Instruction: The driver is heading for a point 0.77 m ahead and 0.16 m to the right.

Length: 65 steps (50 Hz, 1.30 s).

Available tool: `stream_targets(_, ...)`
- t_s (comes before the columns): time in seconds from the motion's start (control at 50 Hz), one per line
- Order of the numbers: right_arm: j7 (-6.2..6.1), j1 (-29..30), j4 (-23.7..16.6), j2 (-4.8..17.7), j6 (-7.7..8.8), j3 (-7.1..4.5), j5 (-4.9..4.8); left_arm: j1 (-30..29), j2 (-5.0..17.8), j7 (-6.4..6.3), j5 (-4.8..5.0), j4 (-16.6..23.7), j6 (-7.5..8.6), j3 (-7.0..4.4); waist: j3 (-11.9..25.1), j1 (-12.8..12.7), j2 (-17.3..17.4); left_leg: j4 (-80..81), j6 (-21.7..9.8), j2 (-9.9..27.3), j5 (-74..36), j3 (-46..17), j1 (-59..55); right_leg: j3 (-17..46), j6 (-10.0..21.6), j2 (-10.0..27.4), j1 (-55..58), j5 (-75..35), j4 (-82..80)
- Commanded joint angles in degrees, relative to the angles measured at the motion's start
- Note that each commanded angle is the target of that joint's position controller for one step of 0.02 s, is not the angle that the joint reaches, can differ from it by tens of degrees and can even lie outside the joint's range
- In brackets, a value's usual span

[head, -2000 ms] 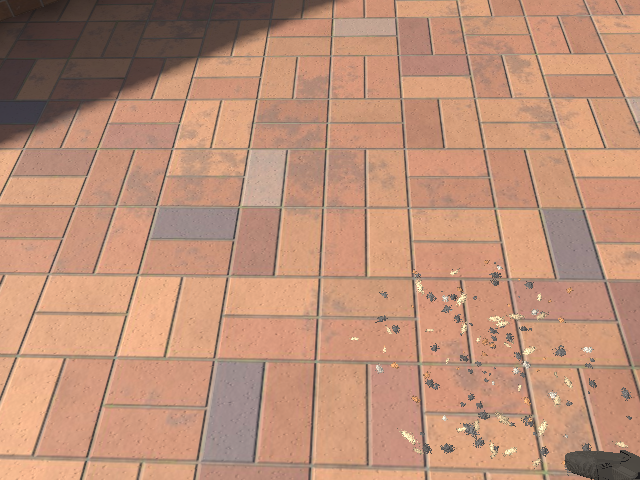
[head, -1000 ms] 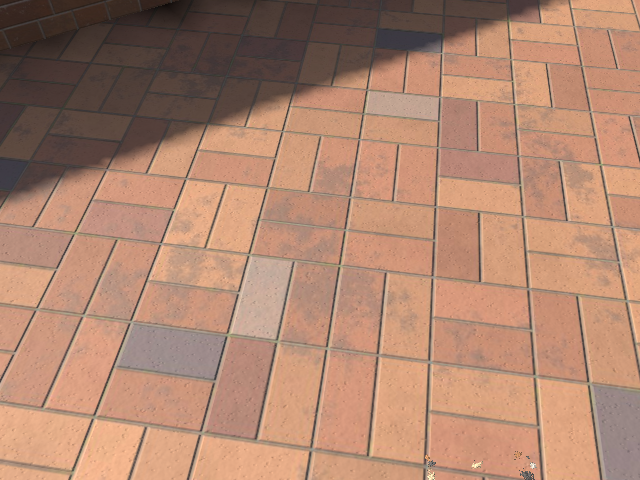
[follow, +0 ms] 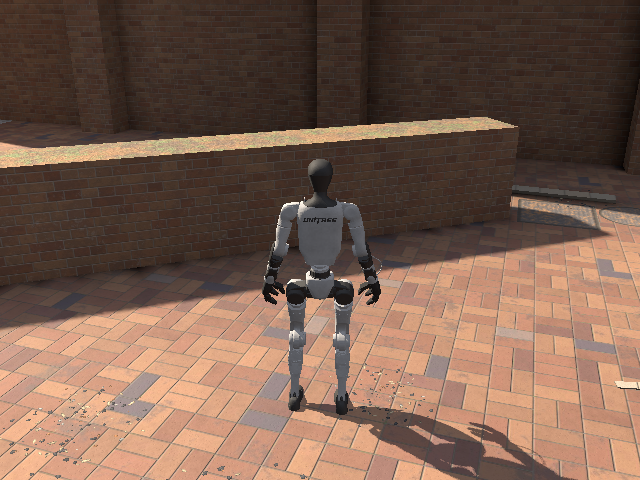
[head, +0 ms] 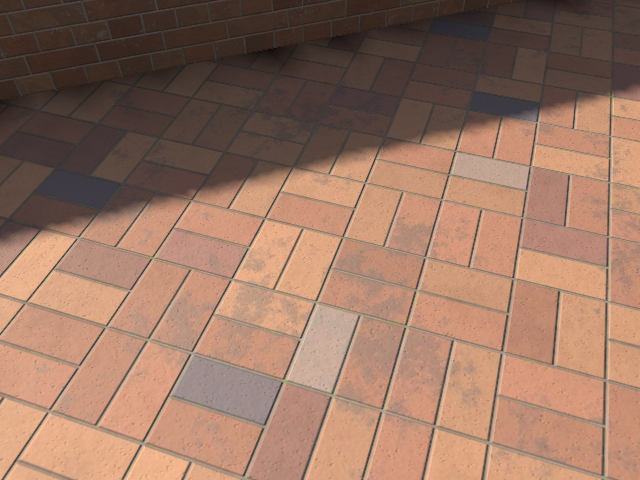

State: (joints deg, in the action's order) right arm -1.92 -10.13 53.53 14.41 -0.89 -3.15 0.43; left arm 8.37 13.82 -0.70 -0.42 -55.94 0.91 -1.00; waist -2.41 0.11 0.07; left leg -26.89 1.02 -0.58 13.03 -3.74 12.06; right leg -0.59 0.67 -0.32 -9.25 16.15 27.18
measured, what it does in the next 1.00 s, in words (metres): walks ahead: left foot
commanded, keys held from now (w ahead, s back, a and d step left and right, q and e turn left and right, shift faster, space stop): no key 0.40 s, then w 0.26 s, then w+e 0.34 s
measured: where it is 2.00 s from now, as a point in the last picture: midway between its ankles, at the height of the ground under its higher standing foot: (397, 397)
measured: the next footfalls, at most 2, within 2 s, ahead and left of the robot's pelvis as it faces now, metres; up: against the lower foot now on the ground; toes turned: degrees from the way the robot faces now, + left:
left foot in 0.70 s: +0.10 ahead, +0.14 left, +0.00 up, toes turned +1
right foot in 1.18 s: +0.43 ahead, -0.11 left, +0.00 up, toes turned -17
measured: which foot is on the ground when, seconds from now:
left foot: down 0.00-0.46, up 0.48-0.68, down 0.70-1.00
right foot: down 0.00-0.70, up 0.72-1.00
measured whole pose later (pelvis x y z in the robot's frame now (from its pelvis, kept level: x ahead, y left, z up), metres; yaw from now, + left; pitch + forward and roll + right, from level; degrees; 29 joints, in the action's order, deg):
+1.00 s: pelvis +0.17 +0.05 +0.00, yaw -8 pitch +1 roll +1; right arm -1.2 -23.6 62.6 11.1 5.9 -1.3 1.1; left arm 7.6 15.1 1.5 1.7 -52.7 3.0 -3.1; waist -0.3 3.4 -2.1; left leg -11.6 -1.8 -1.6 17.5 10.1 -5.0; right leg 2.5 2.3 4.3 -39.5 1.0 48.2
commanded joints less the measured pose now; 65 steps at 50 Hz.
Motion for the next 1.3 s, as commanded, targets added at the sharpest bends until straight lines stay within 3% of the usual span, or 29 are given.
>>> stream_targets(0.02, -0.38, 0.7, -1.1, 6.4, 0.65, -1.16, -0.08, -0.2, 6.8, -0.16, 0.05, 1.2, 0.44, -1.21, 2.4, -0.3, 0.1, 2.9, -1.3, 2.4, -11.1, -2.1, -3.4, 3.4, 1.3, 3.4, -2.5, -7.6, -6.0)
stream_targets(0.4, -0.82, 0.2, 6.3, 5.5, 0.56, -0.29, -0.28, 3.4, 6.5, -0.67, 0.13, -3.2, 0.24, -0.39, 1.2, -0.3, -0.1, 3.8, -0.8, 2.1, -9.4, -0.7, -3.0, 3.1, 1.5, 2.5, -2.7, -7.3, -7.1)
stream_targets(0.44, -0.9, -0.7, 7.3, 4.7, 0.45, -0.08, -0.54, 5.0, 7.2, -0.99, 0.51, -4.0, -0.07, -0.71, 1.4, -0.6, -1.8, 1.3, -1.0, -0.5, 3.4, 2.2, -1.4, 4.0, 2.7, 2.3, -2.8, 8.8, -9.0)
stream_targets(0.46, -0.9, -0.2, 7.0, 4.7, 0.61, -0.14, -0.78, 5.3, 9.1, -1.2, 0.93, -3.8, -0.25, -1.35, -0.3, -1.0, -4.2, -2.4, -1.2, -2.3, 11.3, 4.2, 2.3, 7.2, 4.6, 4.0, -3.6, 19.3, -10.9)
stream_targets(0.5, -0.39, 2.9, 5.0, 4.3, 1.99, 0.05, -0.96, 8.0, 12.5, -1.43, 1.45, -3.7, 0.15, -2.6, -4.3, -2.5, -9.7, -13.1, -1.8, -1.3, 13.0, 5.9, 11.4, 21.1, 10.6, 14.4, -3.5, 32.5, -18.1)
stream_targets(0.52, 0.07, 3.9, 4.3, 4.2, 2.89, 0.1, -1.29, 8.6, 13.0, -1.53, 1.49, -3.7, 0.72, -3.04, -6.3, -2.8, -9.9, -17.8, -2.4, 1.2, 12.1, 4.3, 14.5, 26.3, 13.2, 18.5, -4.2, 31.8, -20.4)
stream_targets(0.56, 0.98, 4.2, 3.9, 4.6, 4.24, -0.2, -1.93, 8.6, 11.4, -1.3, 1.25, -3.0, 1.96, -3.07, -7.2, -2.5, -8.0, -23.2, -3.4, 4.4, 16.2, 2.1, 21.4, 27.6, 14.3, 20.5, 0.3, 24.6, -20.4)
stream_targets(0.62, 1.82, 3.0, 4.2, 4.0, 5.78, -0.29, -2.28, 5.8, 11.1, -0.92, 2.46, -1.4, 2.33, -3.29, -4.6, -0.5, -6.3, -9.7, -4.1, 4.2, 11.4, 4.7, 12.6, 16.9, 10.3, 15.0, -0.5, 13.9, -17.6)
stream_targets(0.66, 1.99, -5.2, 8.1, 3.5, 5.85, -0.9, -2.03, 4.9, 11.3, -0.6, 2.58, -0.9, 1.74, -3.36, -1.3, 3.1, -5.5, -1.3, -2.8, -0.6, -0.6, 9.8, -5.4, 10.2, 8.6, 10.2, -9.5, 10.2, -12.1)
stream_targets(0.68, 1.83, -9.9, 9.8, 4.2, 5.57, -1.45, -1.94, 5.1, 9.7, -0.39, 2.4, -0.7, 1.71, -2.78, -0.1, 5.0, -3.5, 0.2, -2.6, -1.0, -0.6, 8.9, -12.8, 8.6, 7.6, 8.0, -14.1, 7.6, -7.2)
stream_targets(0.7, 1.32, -16.1, 10.5, 7.2, 5.63, -2.33, -1.7, 3.5, 5.6, 0.1, 1.88, 0.3, 2.04, -1.54, 1.4, 7.7, 5.4, 6.7, -5.0, 7.9, 5.8, -3.8, -19.7, 3.4, 4.3, 3.0, -20.8, 4.5, 8.8)
stream_targets(0.72, 1.41, -22.6, 10.9, 14.2, 5.9, -3.45, -1.41, 3.4, 1.7, 0.07, 1.38, 2.9, 3.13, -0.64, 5.4, 8.1, 18.8, 14.5, -12.5, 21.6, 12.2, -27.4, -26.5, 0.0, 1.6, -3.4, -32.2, 15.1, 27.3)
stream_targets(0.74, 1.78, -21.5, 11.4, 11.7, 6.94, -2.51, -0.26, 2.6, 4.9, -0.07, 3.25, 3.5, 3.79, -1.52, 3.7, 7.1, 13.1, 17.5, -17.1, 26.0, 23.7, -36.3, -21.6, 7.5, 2.5, -1.5, -36.3, 17.5, 38.7)
stream_targets(0.76, 1.89, -15.6, 9.3, 8.2, 7.79, -1.43, -0.55, 1.9, 7.0, 0.19, 4.52, 3.8, 4.29, -2.01, -2.1, 4.7, 8.4, 18.2, -15.0, 24.1, 26.4, -30.4, -18.6, 10.0, 4.1, 1.7, -40.5, 11.4, 42.0)
stream_targets(0.8, 2.27, -8.4, 6.9, 5.2, 8.32, -0.21, -0.78, 3.3, 7.3, 0.37, 3.5, 2.4, 4.54, -2.68, -4.4, 1.8, 6.2, 19.0, -9.6, 18.8, 12.3, -16.3, -14.9, 9.9, 4.8, 4.4, -38.9, 0.7, 39.1)
stream_targets(0.84, 2.16, -9.2, 6.9, 3.3, 8.01, 0.43, 0.05, 3.8, 6.3, 1.09, 2.73, 1.9, 3.98, -3.08, -3.3, 1.4, 6.6, 18.4, -6.5, 14.6, -3.1, -4.5, -13.2, 8.1, 4.2, 5.2, -34.5, -5.6, 35.5)
stream_targets(0.88, 1.57, -11.9, 7.4, 4.2, 7.86, 0.41, 0.7, 2.7, 4.0, 1.75, 2.46, 2.5, 3.19, -2.85, -2.6, 1.7, 4.8, 18.6, -7.3, 14.0, -12.2, 0.6, -12.9, 6.6, 2.8, 5.1, -34.7, -9.0, 34.3)
stream_targets(0.94, 0.63, -11.2, 6.5, 5.8, 7.55, 0.32, 0.96, -3.7, 2.4, 2.08, 2.29, 6.3, 2.86, -2.22, -4.7, 2.2, 3.3, 20.7, -7.9, 13.5, -16.6, 5.9, -10.1, 4.6, 1.3, 4.8, -34.9, -14.6, 24.5)
stream_targets(1.06, -0.21, -15.6, 6.4, 7.3, 6.46, -0.11, -0.39, -14.0, 1.1, 4.3, 1.91, 12.6, 2.82, -1.13, -6.6, 3.8, 2.5, 18.9, -7.4, 15.3, -26.4, 13.6, -14.4, -3.1, 3.4, 3.6, -31.0, -17.1, 10.5)
stream_targets(1.12, -0.72, -13.7, 4.7, 9.8, 5.29, -0.9, -0.52, -11.0, 3.9, 5.28, 2.05, 13.8, 2.74, -2.53, -1.6, -0.5, 5.9, 8.0, -6.4, 16.7, -56.1, 16.2, -19.4, -7.2, 6.8, -0.8, -22.6, -10.4, 10.0)
stream_targets(1.14, -0.99, -12.6, 3.9, 10.6, 4.67, -1.23, -0.3, -5.7, 5.9, 5.42, 2.22, 12.9, 2.53, -3.65, 2.0, -3.7, 7.4, 0.0, -6.0, 16.9, -63.8, 16.6, -19.5, -8.0, 8.2, -2.8, -16.2, -8.0, 10.6)
stream_targets(1.16, -1.0, -11.3, 2.9, 11.3, 4.27, -1.43, -0.33, 2.5, 9.0, 5.19, 2.33, 11.1, 2.28, -5.3, 6.7, -7.9, 7.4, -10.8, -5.3, 16.2, -64.1, 16.5, -16.2, -7.5, 10.1, -4.5, -4.9, -9.1, 8.0)
stream_targets(1.18, -0.85, -10.6, 1.7, 11.4, 4.58, -1.33, -0.29, 11.3, 12.5, 4.05, 2.31, 9.2, 1.64, -7.27, 10.9, -12.3, 4.5, -26.0, -3.3, 13.7, -50.8, 16.2, -4.3, -0.3, 12.5, -2.1, 11.5, -8.5, 4.6)
stream_targets(1.2, 0.68, -15.8, -0.7, 2.0, 6.17, 1.1, 1.45, 13.0, 17.0, 2.8, 2.17, 8.8, 1.18, -7.82, 16.2, -5.6, -12.1, -49.1, -0.2, 2.4, 10.9, 13.7, 20.8, 28.9, 21.5, 13.6, 31.2, -4.2, 3.2)
stream_targets(1.22, 1.73, -12.7, -3.4, 3.5, 9.23, 1.25, -1.32, 14.6, 15.7, 2.64, 1.2, 9.7, 1.82, -7.14, 24.9, -7.0, -10.3, -60.4, -0.6, -2.9, 20.6, -0.6, 29.8, 52.3, 27.9, 20.8, 36.4, 6.1, -9.6)
stream_targets(1.24, 2.11, -5.1, -5.7, 7.6, 10.93, 0.03, -3.47, 12.7, 12.0, 2.39, 0.79, 9.3, 2.71, -6.37, 15.8, -8.2, -6.4, -59.3, -2.6, 1.2, 15.1, -3.4, 36.1, 44.2, 23.4, 18.4, 31.0, 4.3, -12.3)
stream_targets(1.26, 1.84, -3.2, -6.6, 8.2, 11.51, -0.02, -3.39, 7.9, 9.5, 2.52, 1.21, 10.2, 3.61, -5.66, 9.7, -5.2, -1.2, -53.5, -3.5, 4.0, 9.4, -3.0, 34.5, 35.5, 20.8, 15.7, 21.2, -1.3, -12.6)
stream_targets(1.28, 1.19, -3.6, -5.9, 8.2, 11.24, -0.49, -2.21, 3.1, 7.9, 2.84, 1.21, 11.5, 4.14, -5.13, 6.2, -2.0, 3.0, -48.3, -3.0, 5.9, 7.0, -2.5, 29.9, 29.6, 18.9, 13.0, 11.5, -7.7, -13.4)
stream_targets(1.3, 0.95, -5.3, -5.7, 8.7, 10.35, -1.1, -1.34, 0.4, 6.9, 2.8, 0.75, 12.4, 4.38, -4.71, 5.0, 0.4, 2.8, -45.0, -2.3, 7.4, 5.7, -2.9, 25.2, 25.2, 18.0, 10.9, 5.0, -12.2, -14.3)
